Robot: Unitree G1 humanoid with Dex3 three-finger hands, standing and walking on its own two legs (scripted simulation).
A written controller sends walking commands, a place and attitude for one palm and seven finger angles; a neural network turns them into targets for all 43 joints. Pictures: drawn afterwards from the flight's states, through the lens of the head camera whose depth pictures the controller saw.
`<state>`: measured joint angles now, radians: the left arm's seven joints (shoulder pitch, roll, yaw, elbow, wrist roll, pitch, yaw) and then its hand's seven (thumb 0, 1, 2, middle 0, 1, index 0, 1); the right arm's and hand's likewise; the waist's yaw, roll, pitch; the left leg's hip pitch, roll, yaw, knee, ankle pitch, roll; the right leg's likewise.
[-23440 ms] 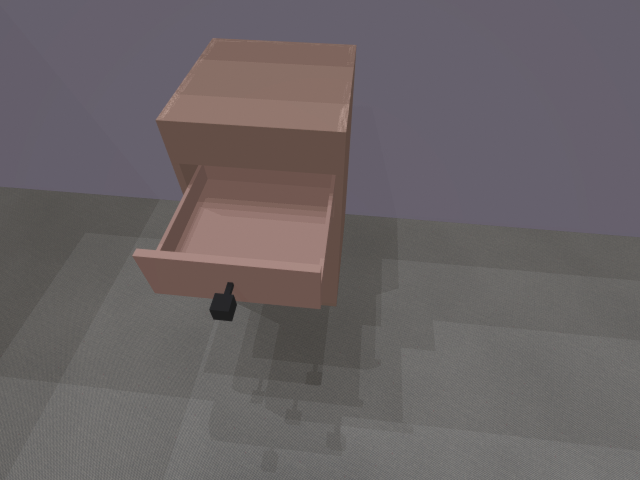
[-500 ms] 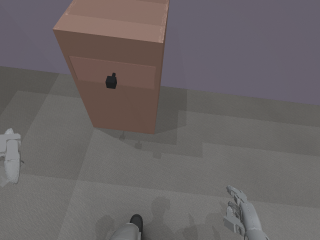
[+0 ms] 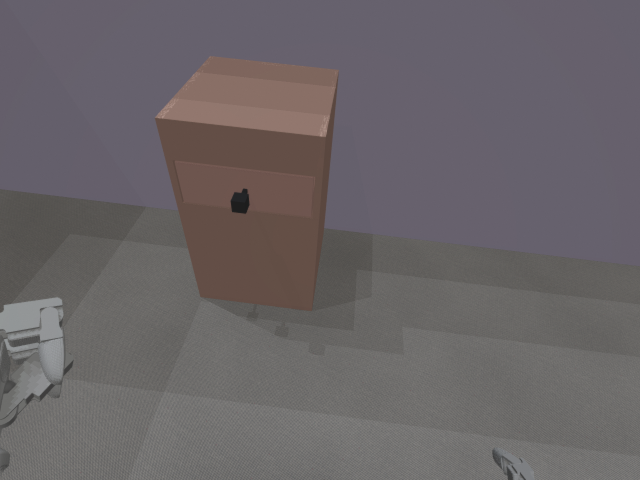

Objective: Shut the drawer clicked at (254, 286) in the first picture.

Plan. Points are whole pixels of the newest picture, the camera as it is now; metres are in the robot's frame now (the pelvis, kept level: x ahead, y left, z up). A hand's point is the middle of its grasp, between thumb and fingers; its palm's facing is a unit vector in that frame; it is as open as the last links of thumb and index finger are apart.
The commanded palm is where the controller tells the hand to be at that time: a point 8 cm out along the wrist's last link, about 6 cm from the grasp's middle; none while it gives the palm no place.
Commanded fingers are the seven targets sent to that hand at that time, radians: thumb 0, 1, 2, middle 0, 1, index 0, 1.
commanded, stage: stop stepping back and stand still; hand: left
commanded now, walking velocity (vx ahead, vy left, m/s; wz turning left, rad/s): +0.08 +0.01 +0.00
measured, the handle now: (242, 198) +0.87 +0.25 -0.22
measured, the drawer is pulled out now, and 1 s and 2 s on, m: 0.00 0.00 0.00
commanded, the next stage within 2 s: let the arm hang, fingers relaxed in 0.70 s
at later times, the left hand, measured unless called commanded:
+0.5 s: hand (25, 366) +0.17 +0.27 +0.16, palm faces +0.36 -0.84 -0.42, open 3.2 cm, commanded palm +0.12 +0.31 +0.18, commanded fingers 0.00 0.90 0.90 -1.40 -1.60 -1.40 -1.60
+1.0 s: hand out of the picture +0.11 +0.25 -0.11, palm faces +0.03 -0.95 -0.32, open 3.0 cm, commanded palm none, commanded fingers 0.00 0.90 0.90 -0.96 -1.12 -0.96 -1.12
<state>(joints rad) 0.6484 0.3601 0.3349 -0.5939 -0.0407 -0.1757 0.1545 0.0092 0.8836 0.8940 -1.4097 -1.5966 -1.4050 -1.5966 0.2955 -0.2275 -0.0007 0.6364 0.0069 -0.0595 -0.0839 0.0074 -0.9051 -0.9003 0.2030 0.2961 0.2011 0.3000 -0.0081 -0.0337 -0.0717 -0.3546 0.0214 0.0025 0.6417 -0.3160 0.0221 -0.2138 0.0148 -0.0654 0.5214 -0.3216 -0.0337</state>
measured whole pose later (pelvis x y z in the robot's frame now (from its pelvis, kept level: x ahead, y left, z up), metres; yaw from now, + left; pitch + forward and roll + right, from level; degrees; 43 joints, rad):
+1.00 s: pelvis -0.03 +0.04 +0.00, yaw +0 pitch -1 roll +0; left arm 0.26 0.25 0.06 0.59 0.04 0.05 0.01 0.00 0.90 0.89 -1.26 -1.46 -1.26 -1.46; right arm 0.14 -0.25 0.01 0.84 -0.02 -0.01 0.01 0.00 -0.91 -0.90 0.20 0.30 0.20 0.30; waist -0.01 0.03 0.01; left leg -0.34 -0.02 0.03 0.57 -0.22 0.04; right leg -0.26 -0.05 -0.05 0.58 -0.31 0.02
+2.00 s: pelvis -0.02 +0.00 +0.01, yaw +0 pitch -2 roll +0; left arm 0.29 0.13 0.02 1.13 0.01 0.00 0.03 0.00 0.91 0.89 -0.20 -0.30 -0.20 -0.30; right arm 0.32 -0.12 -0.02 1.14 -0.02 0.01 -0.04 0.00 -0.91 -0.90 0.20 0.30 0.20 0.30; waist -0.01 0.02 0.06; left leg -0.24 0.03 0.01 0.44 -0.17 -0.01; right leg -0.16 0.01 -0.07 0.45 -0.26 -0.03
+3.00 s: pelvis +0.00 -0.02 +0.01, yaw +0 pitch -2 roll +0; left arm 0.26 0.14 0.02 1.13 0.01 -0.01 0.03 0.00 0.91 0.89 -0.20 -0.30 -0.20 -0.30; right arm 0.26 -0.15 -0.01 1.14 -0.02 0.01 -0.04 0.00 -0.91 -0.90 0.20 0.30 0.20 0.30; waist 0.00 0.03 0.07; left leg -0.20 0.05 0.00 0.41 -0.18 -0.04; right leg -0.12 0.03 -0.08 0.42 -0.27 -0.06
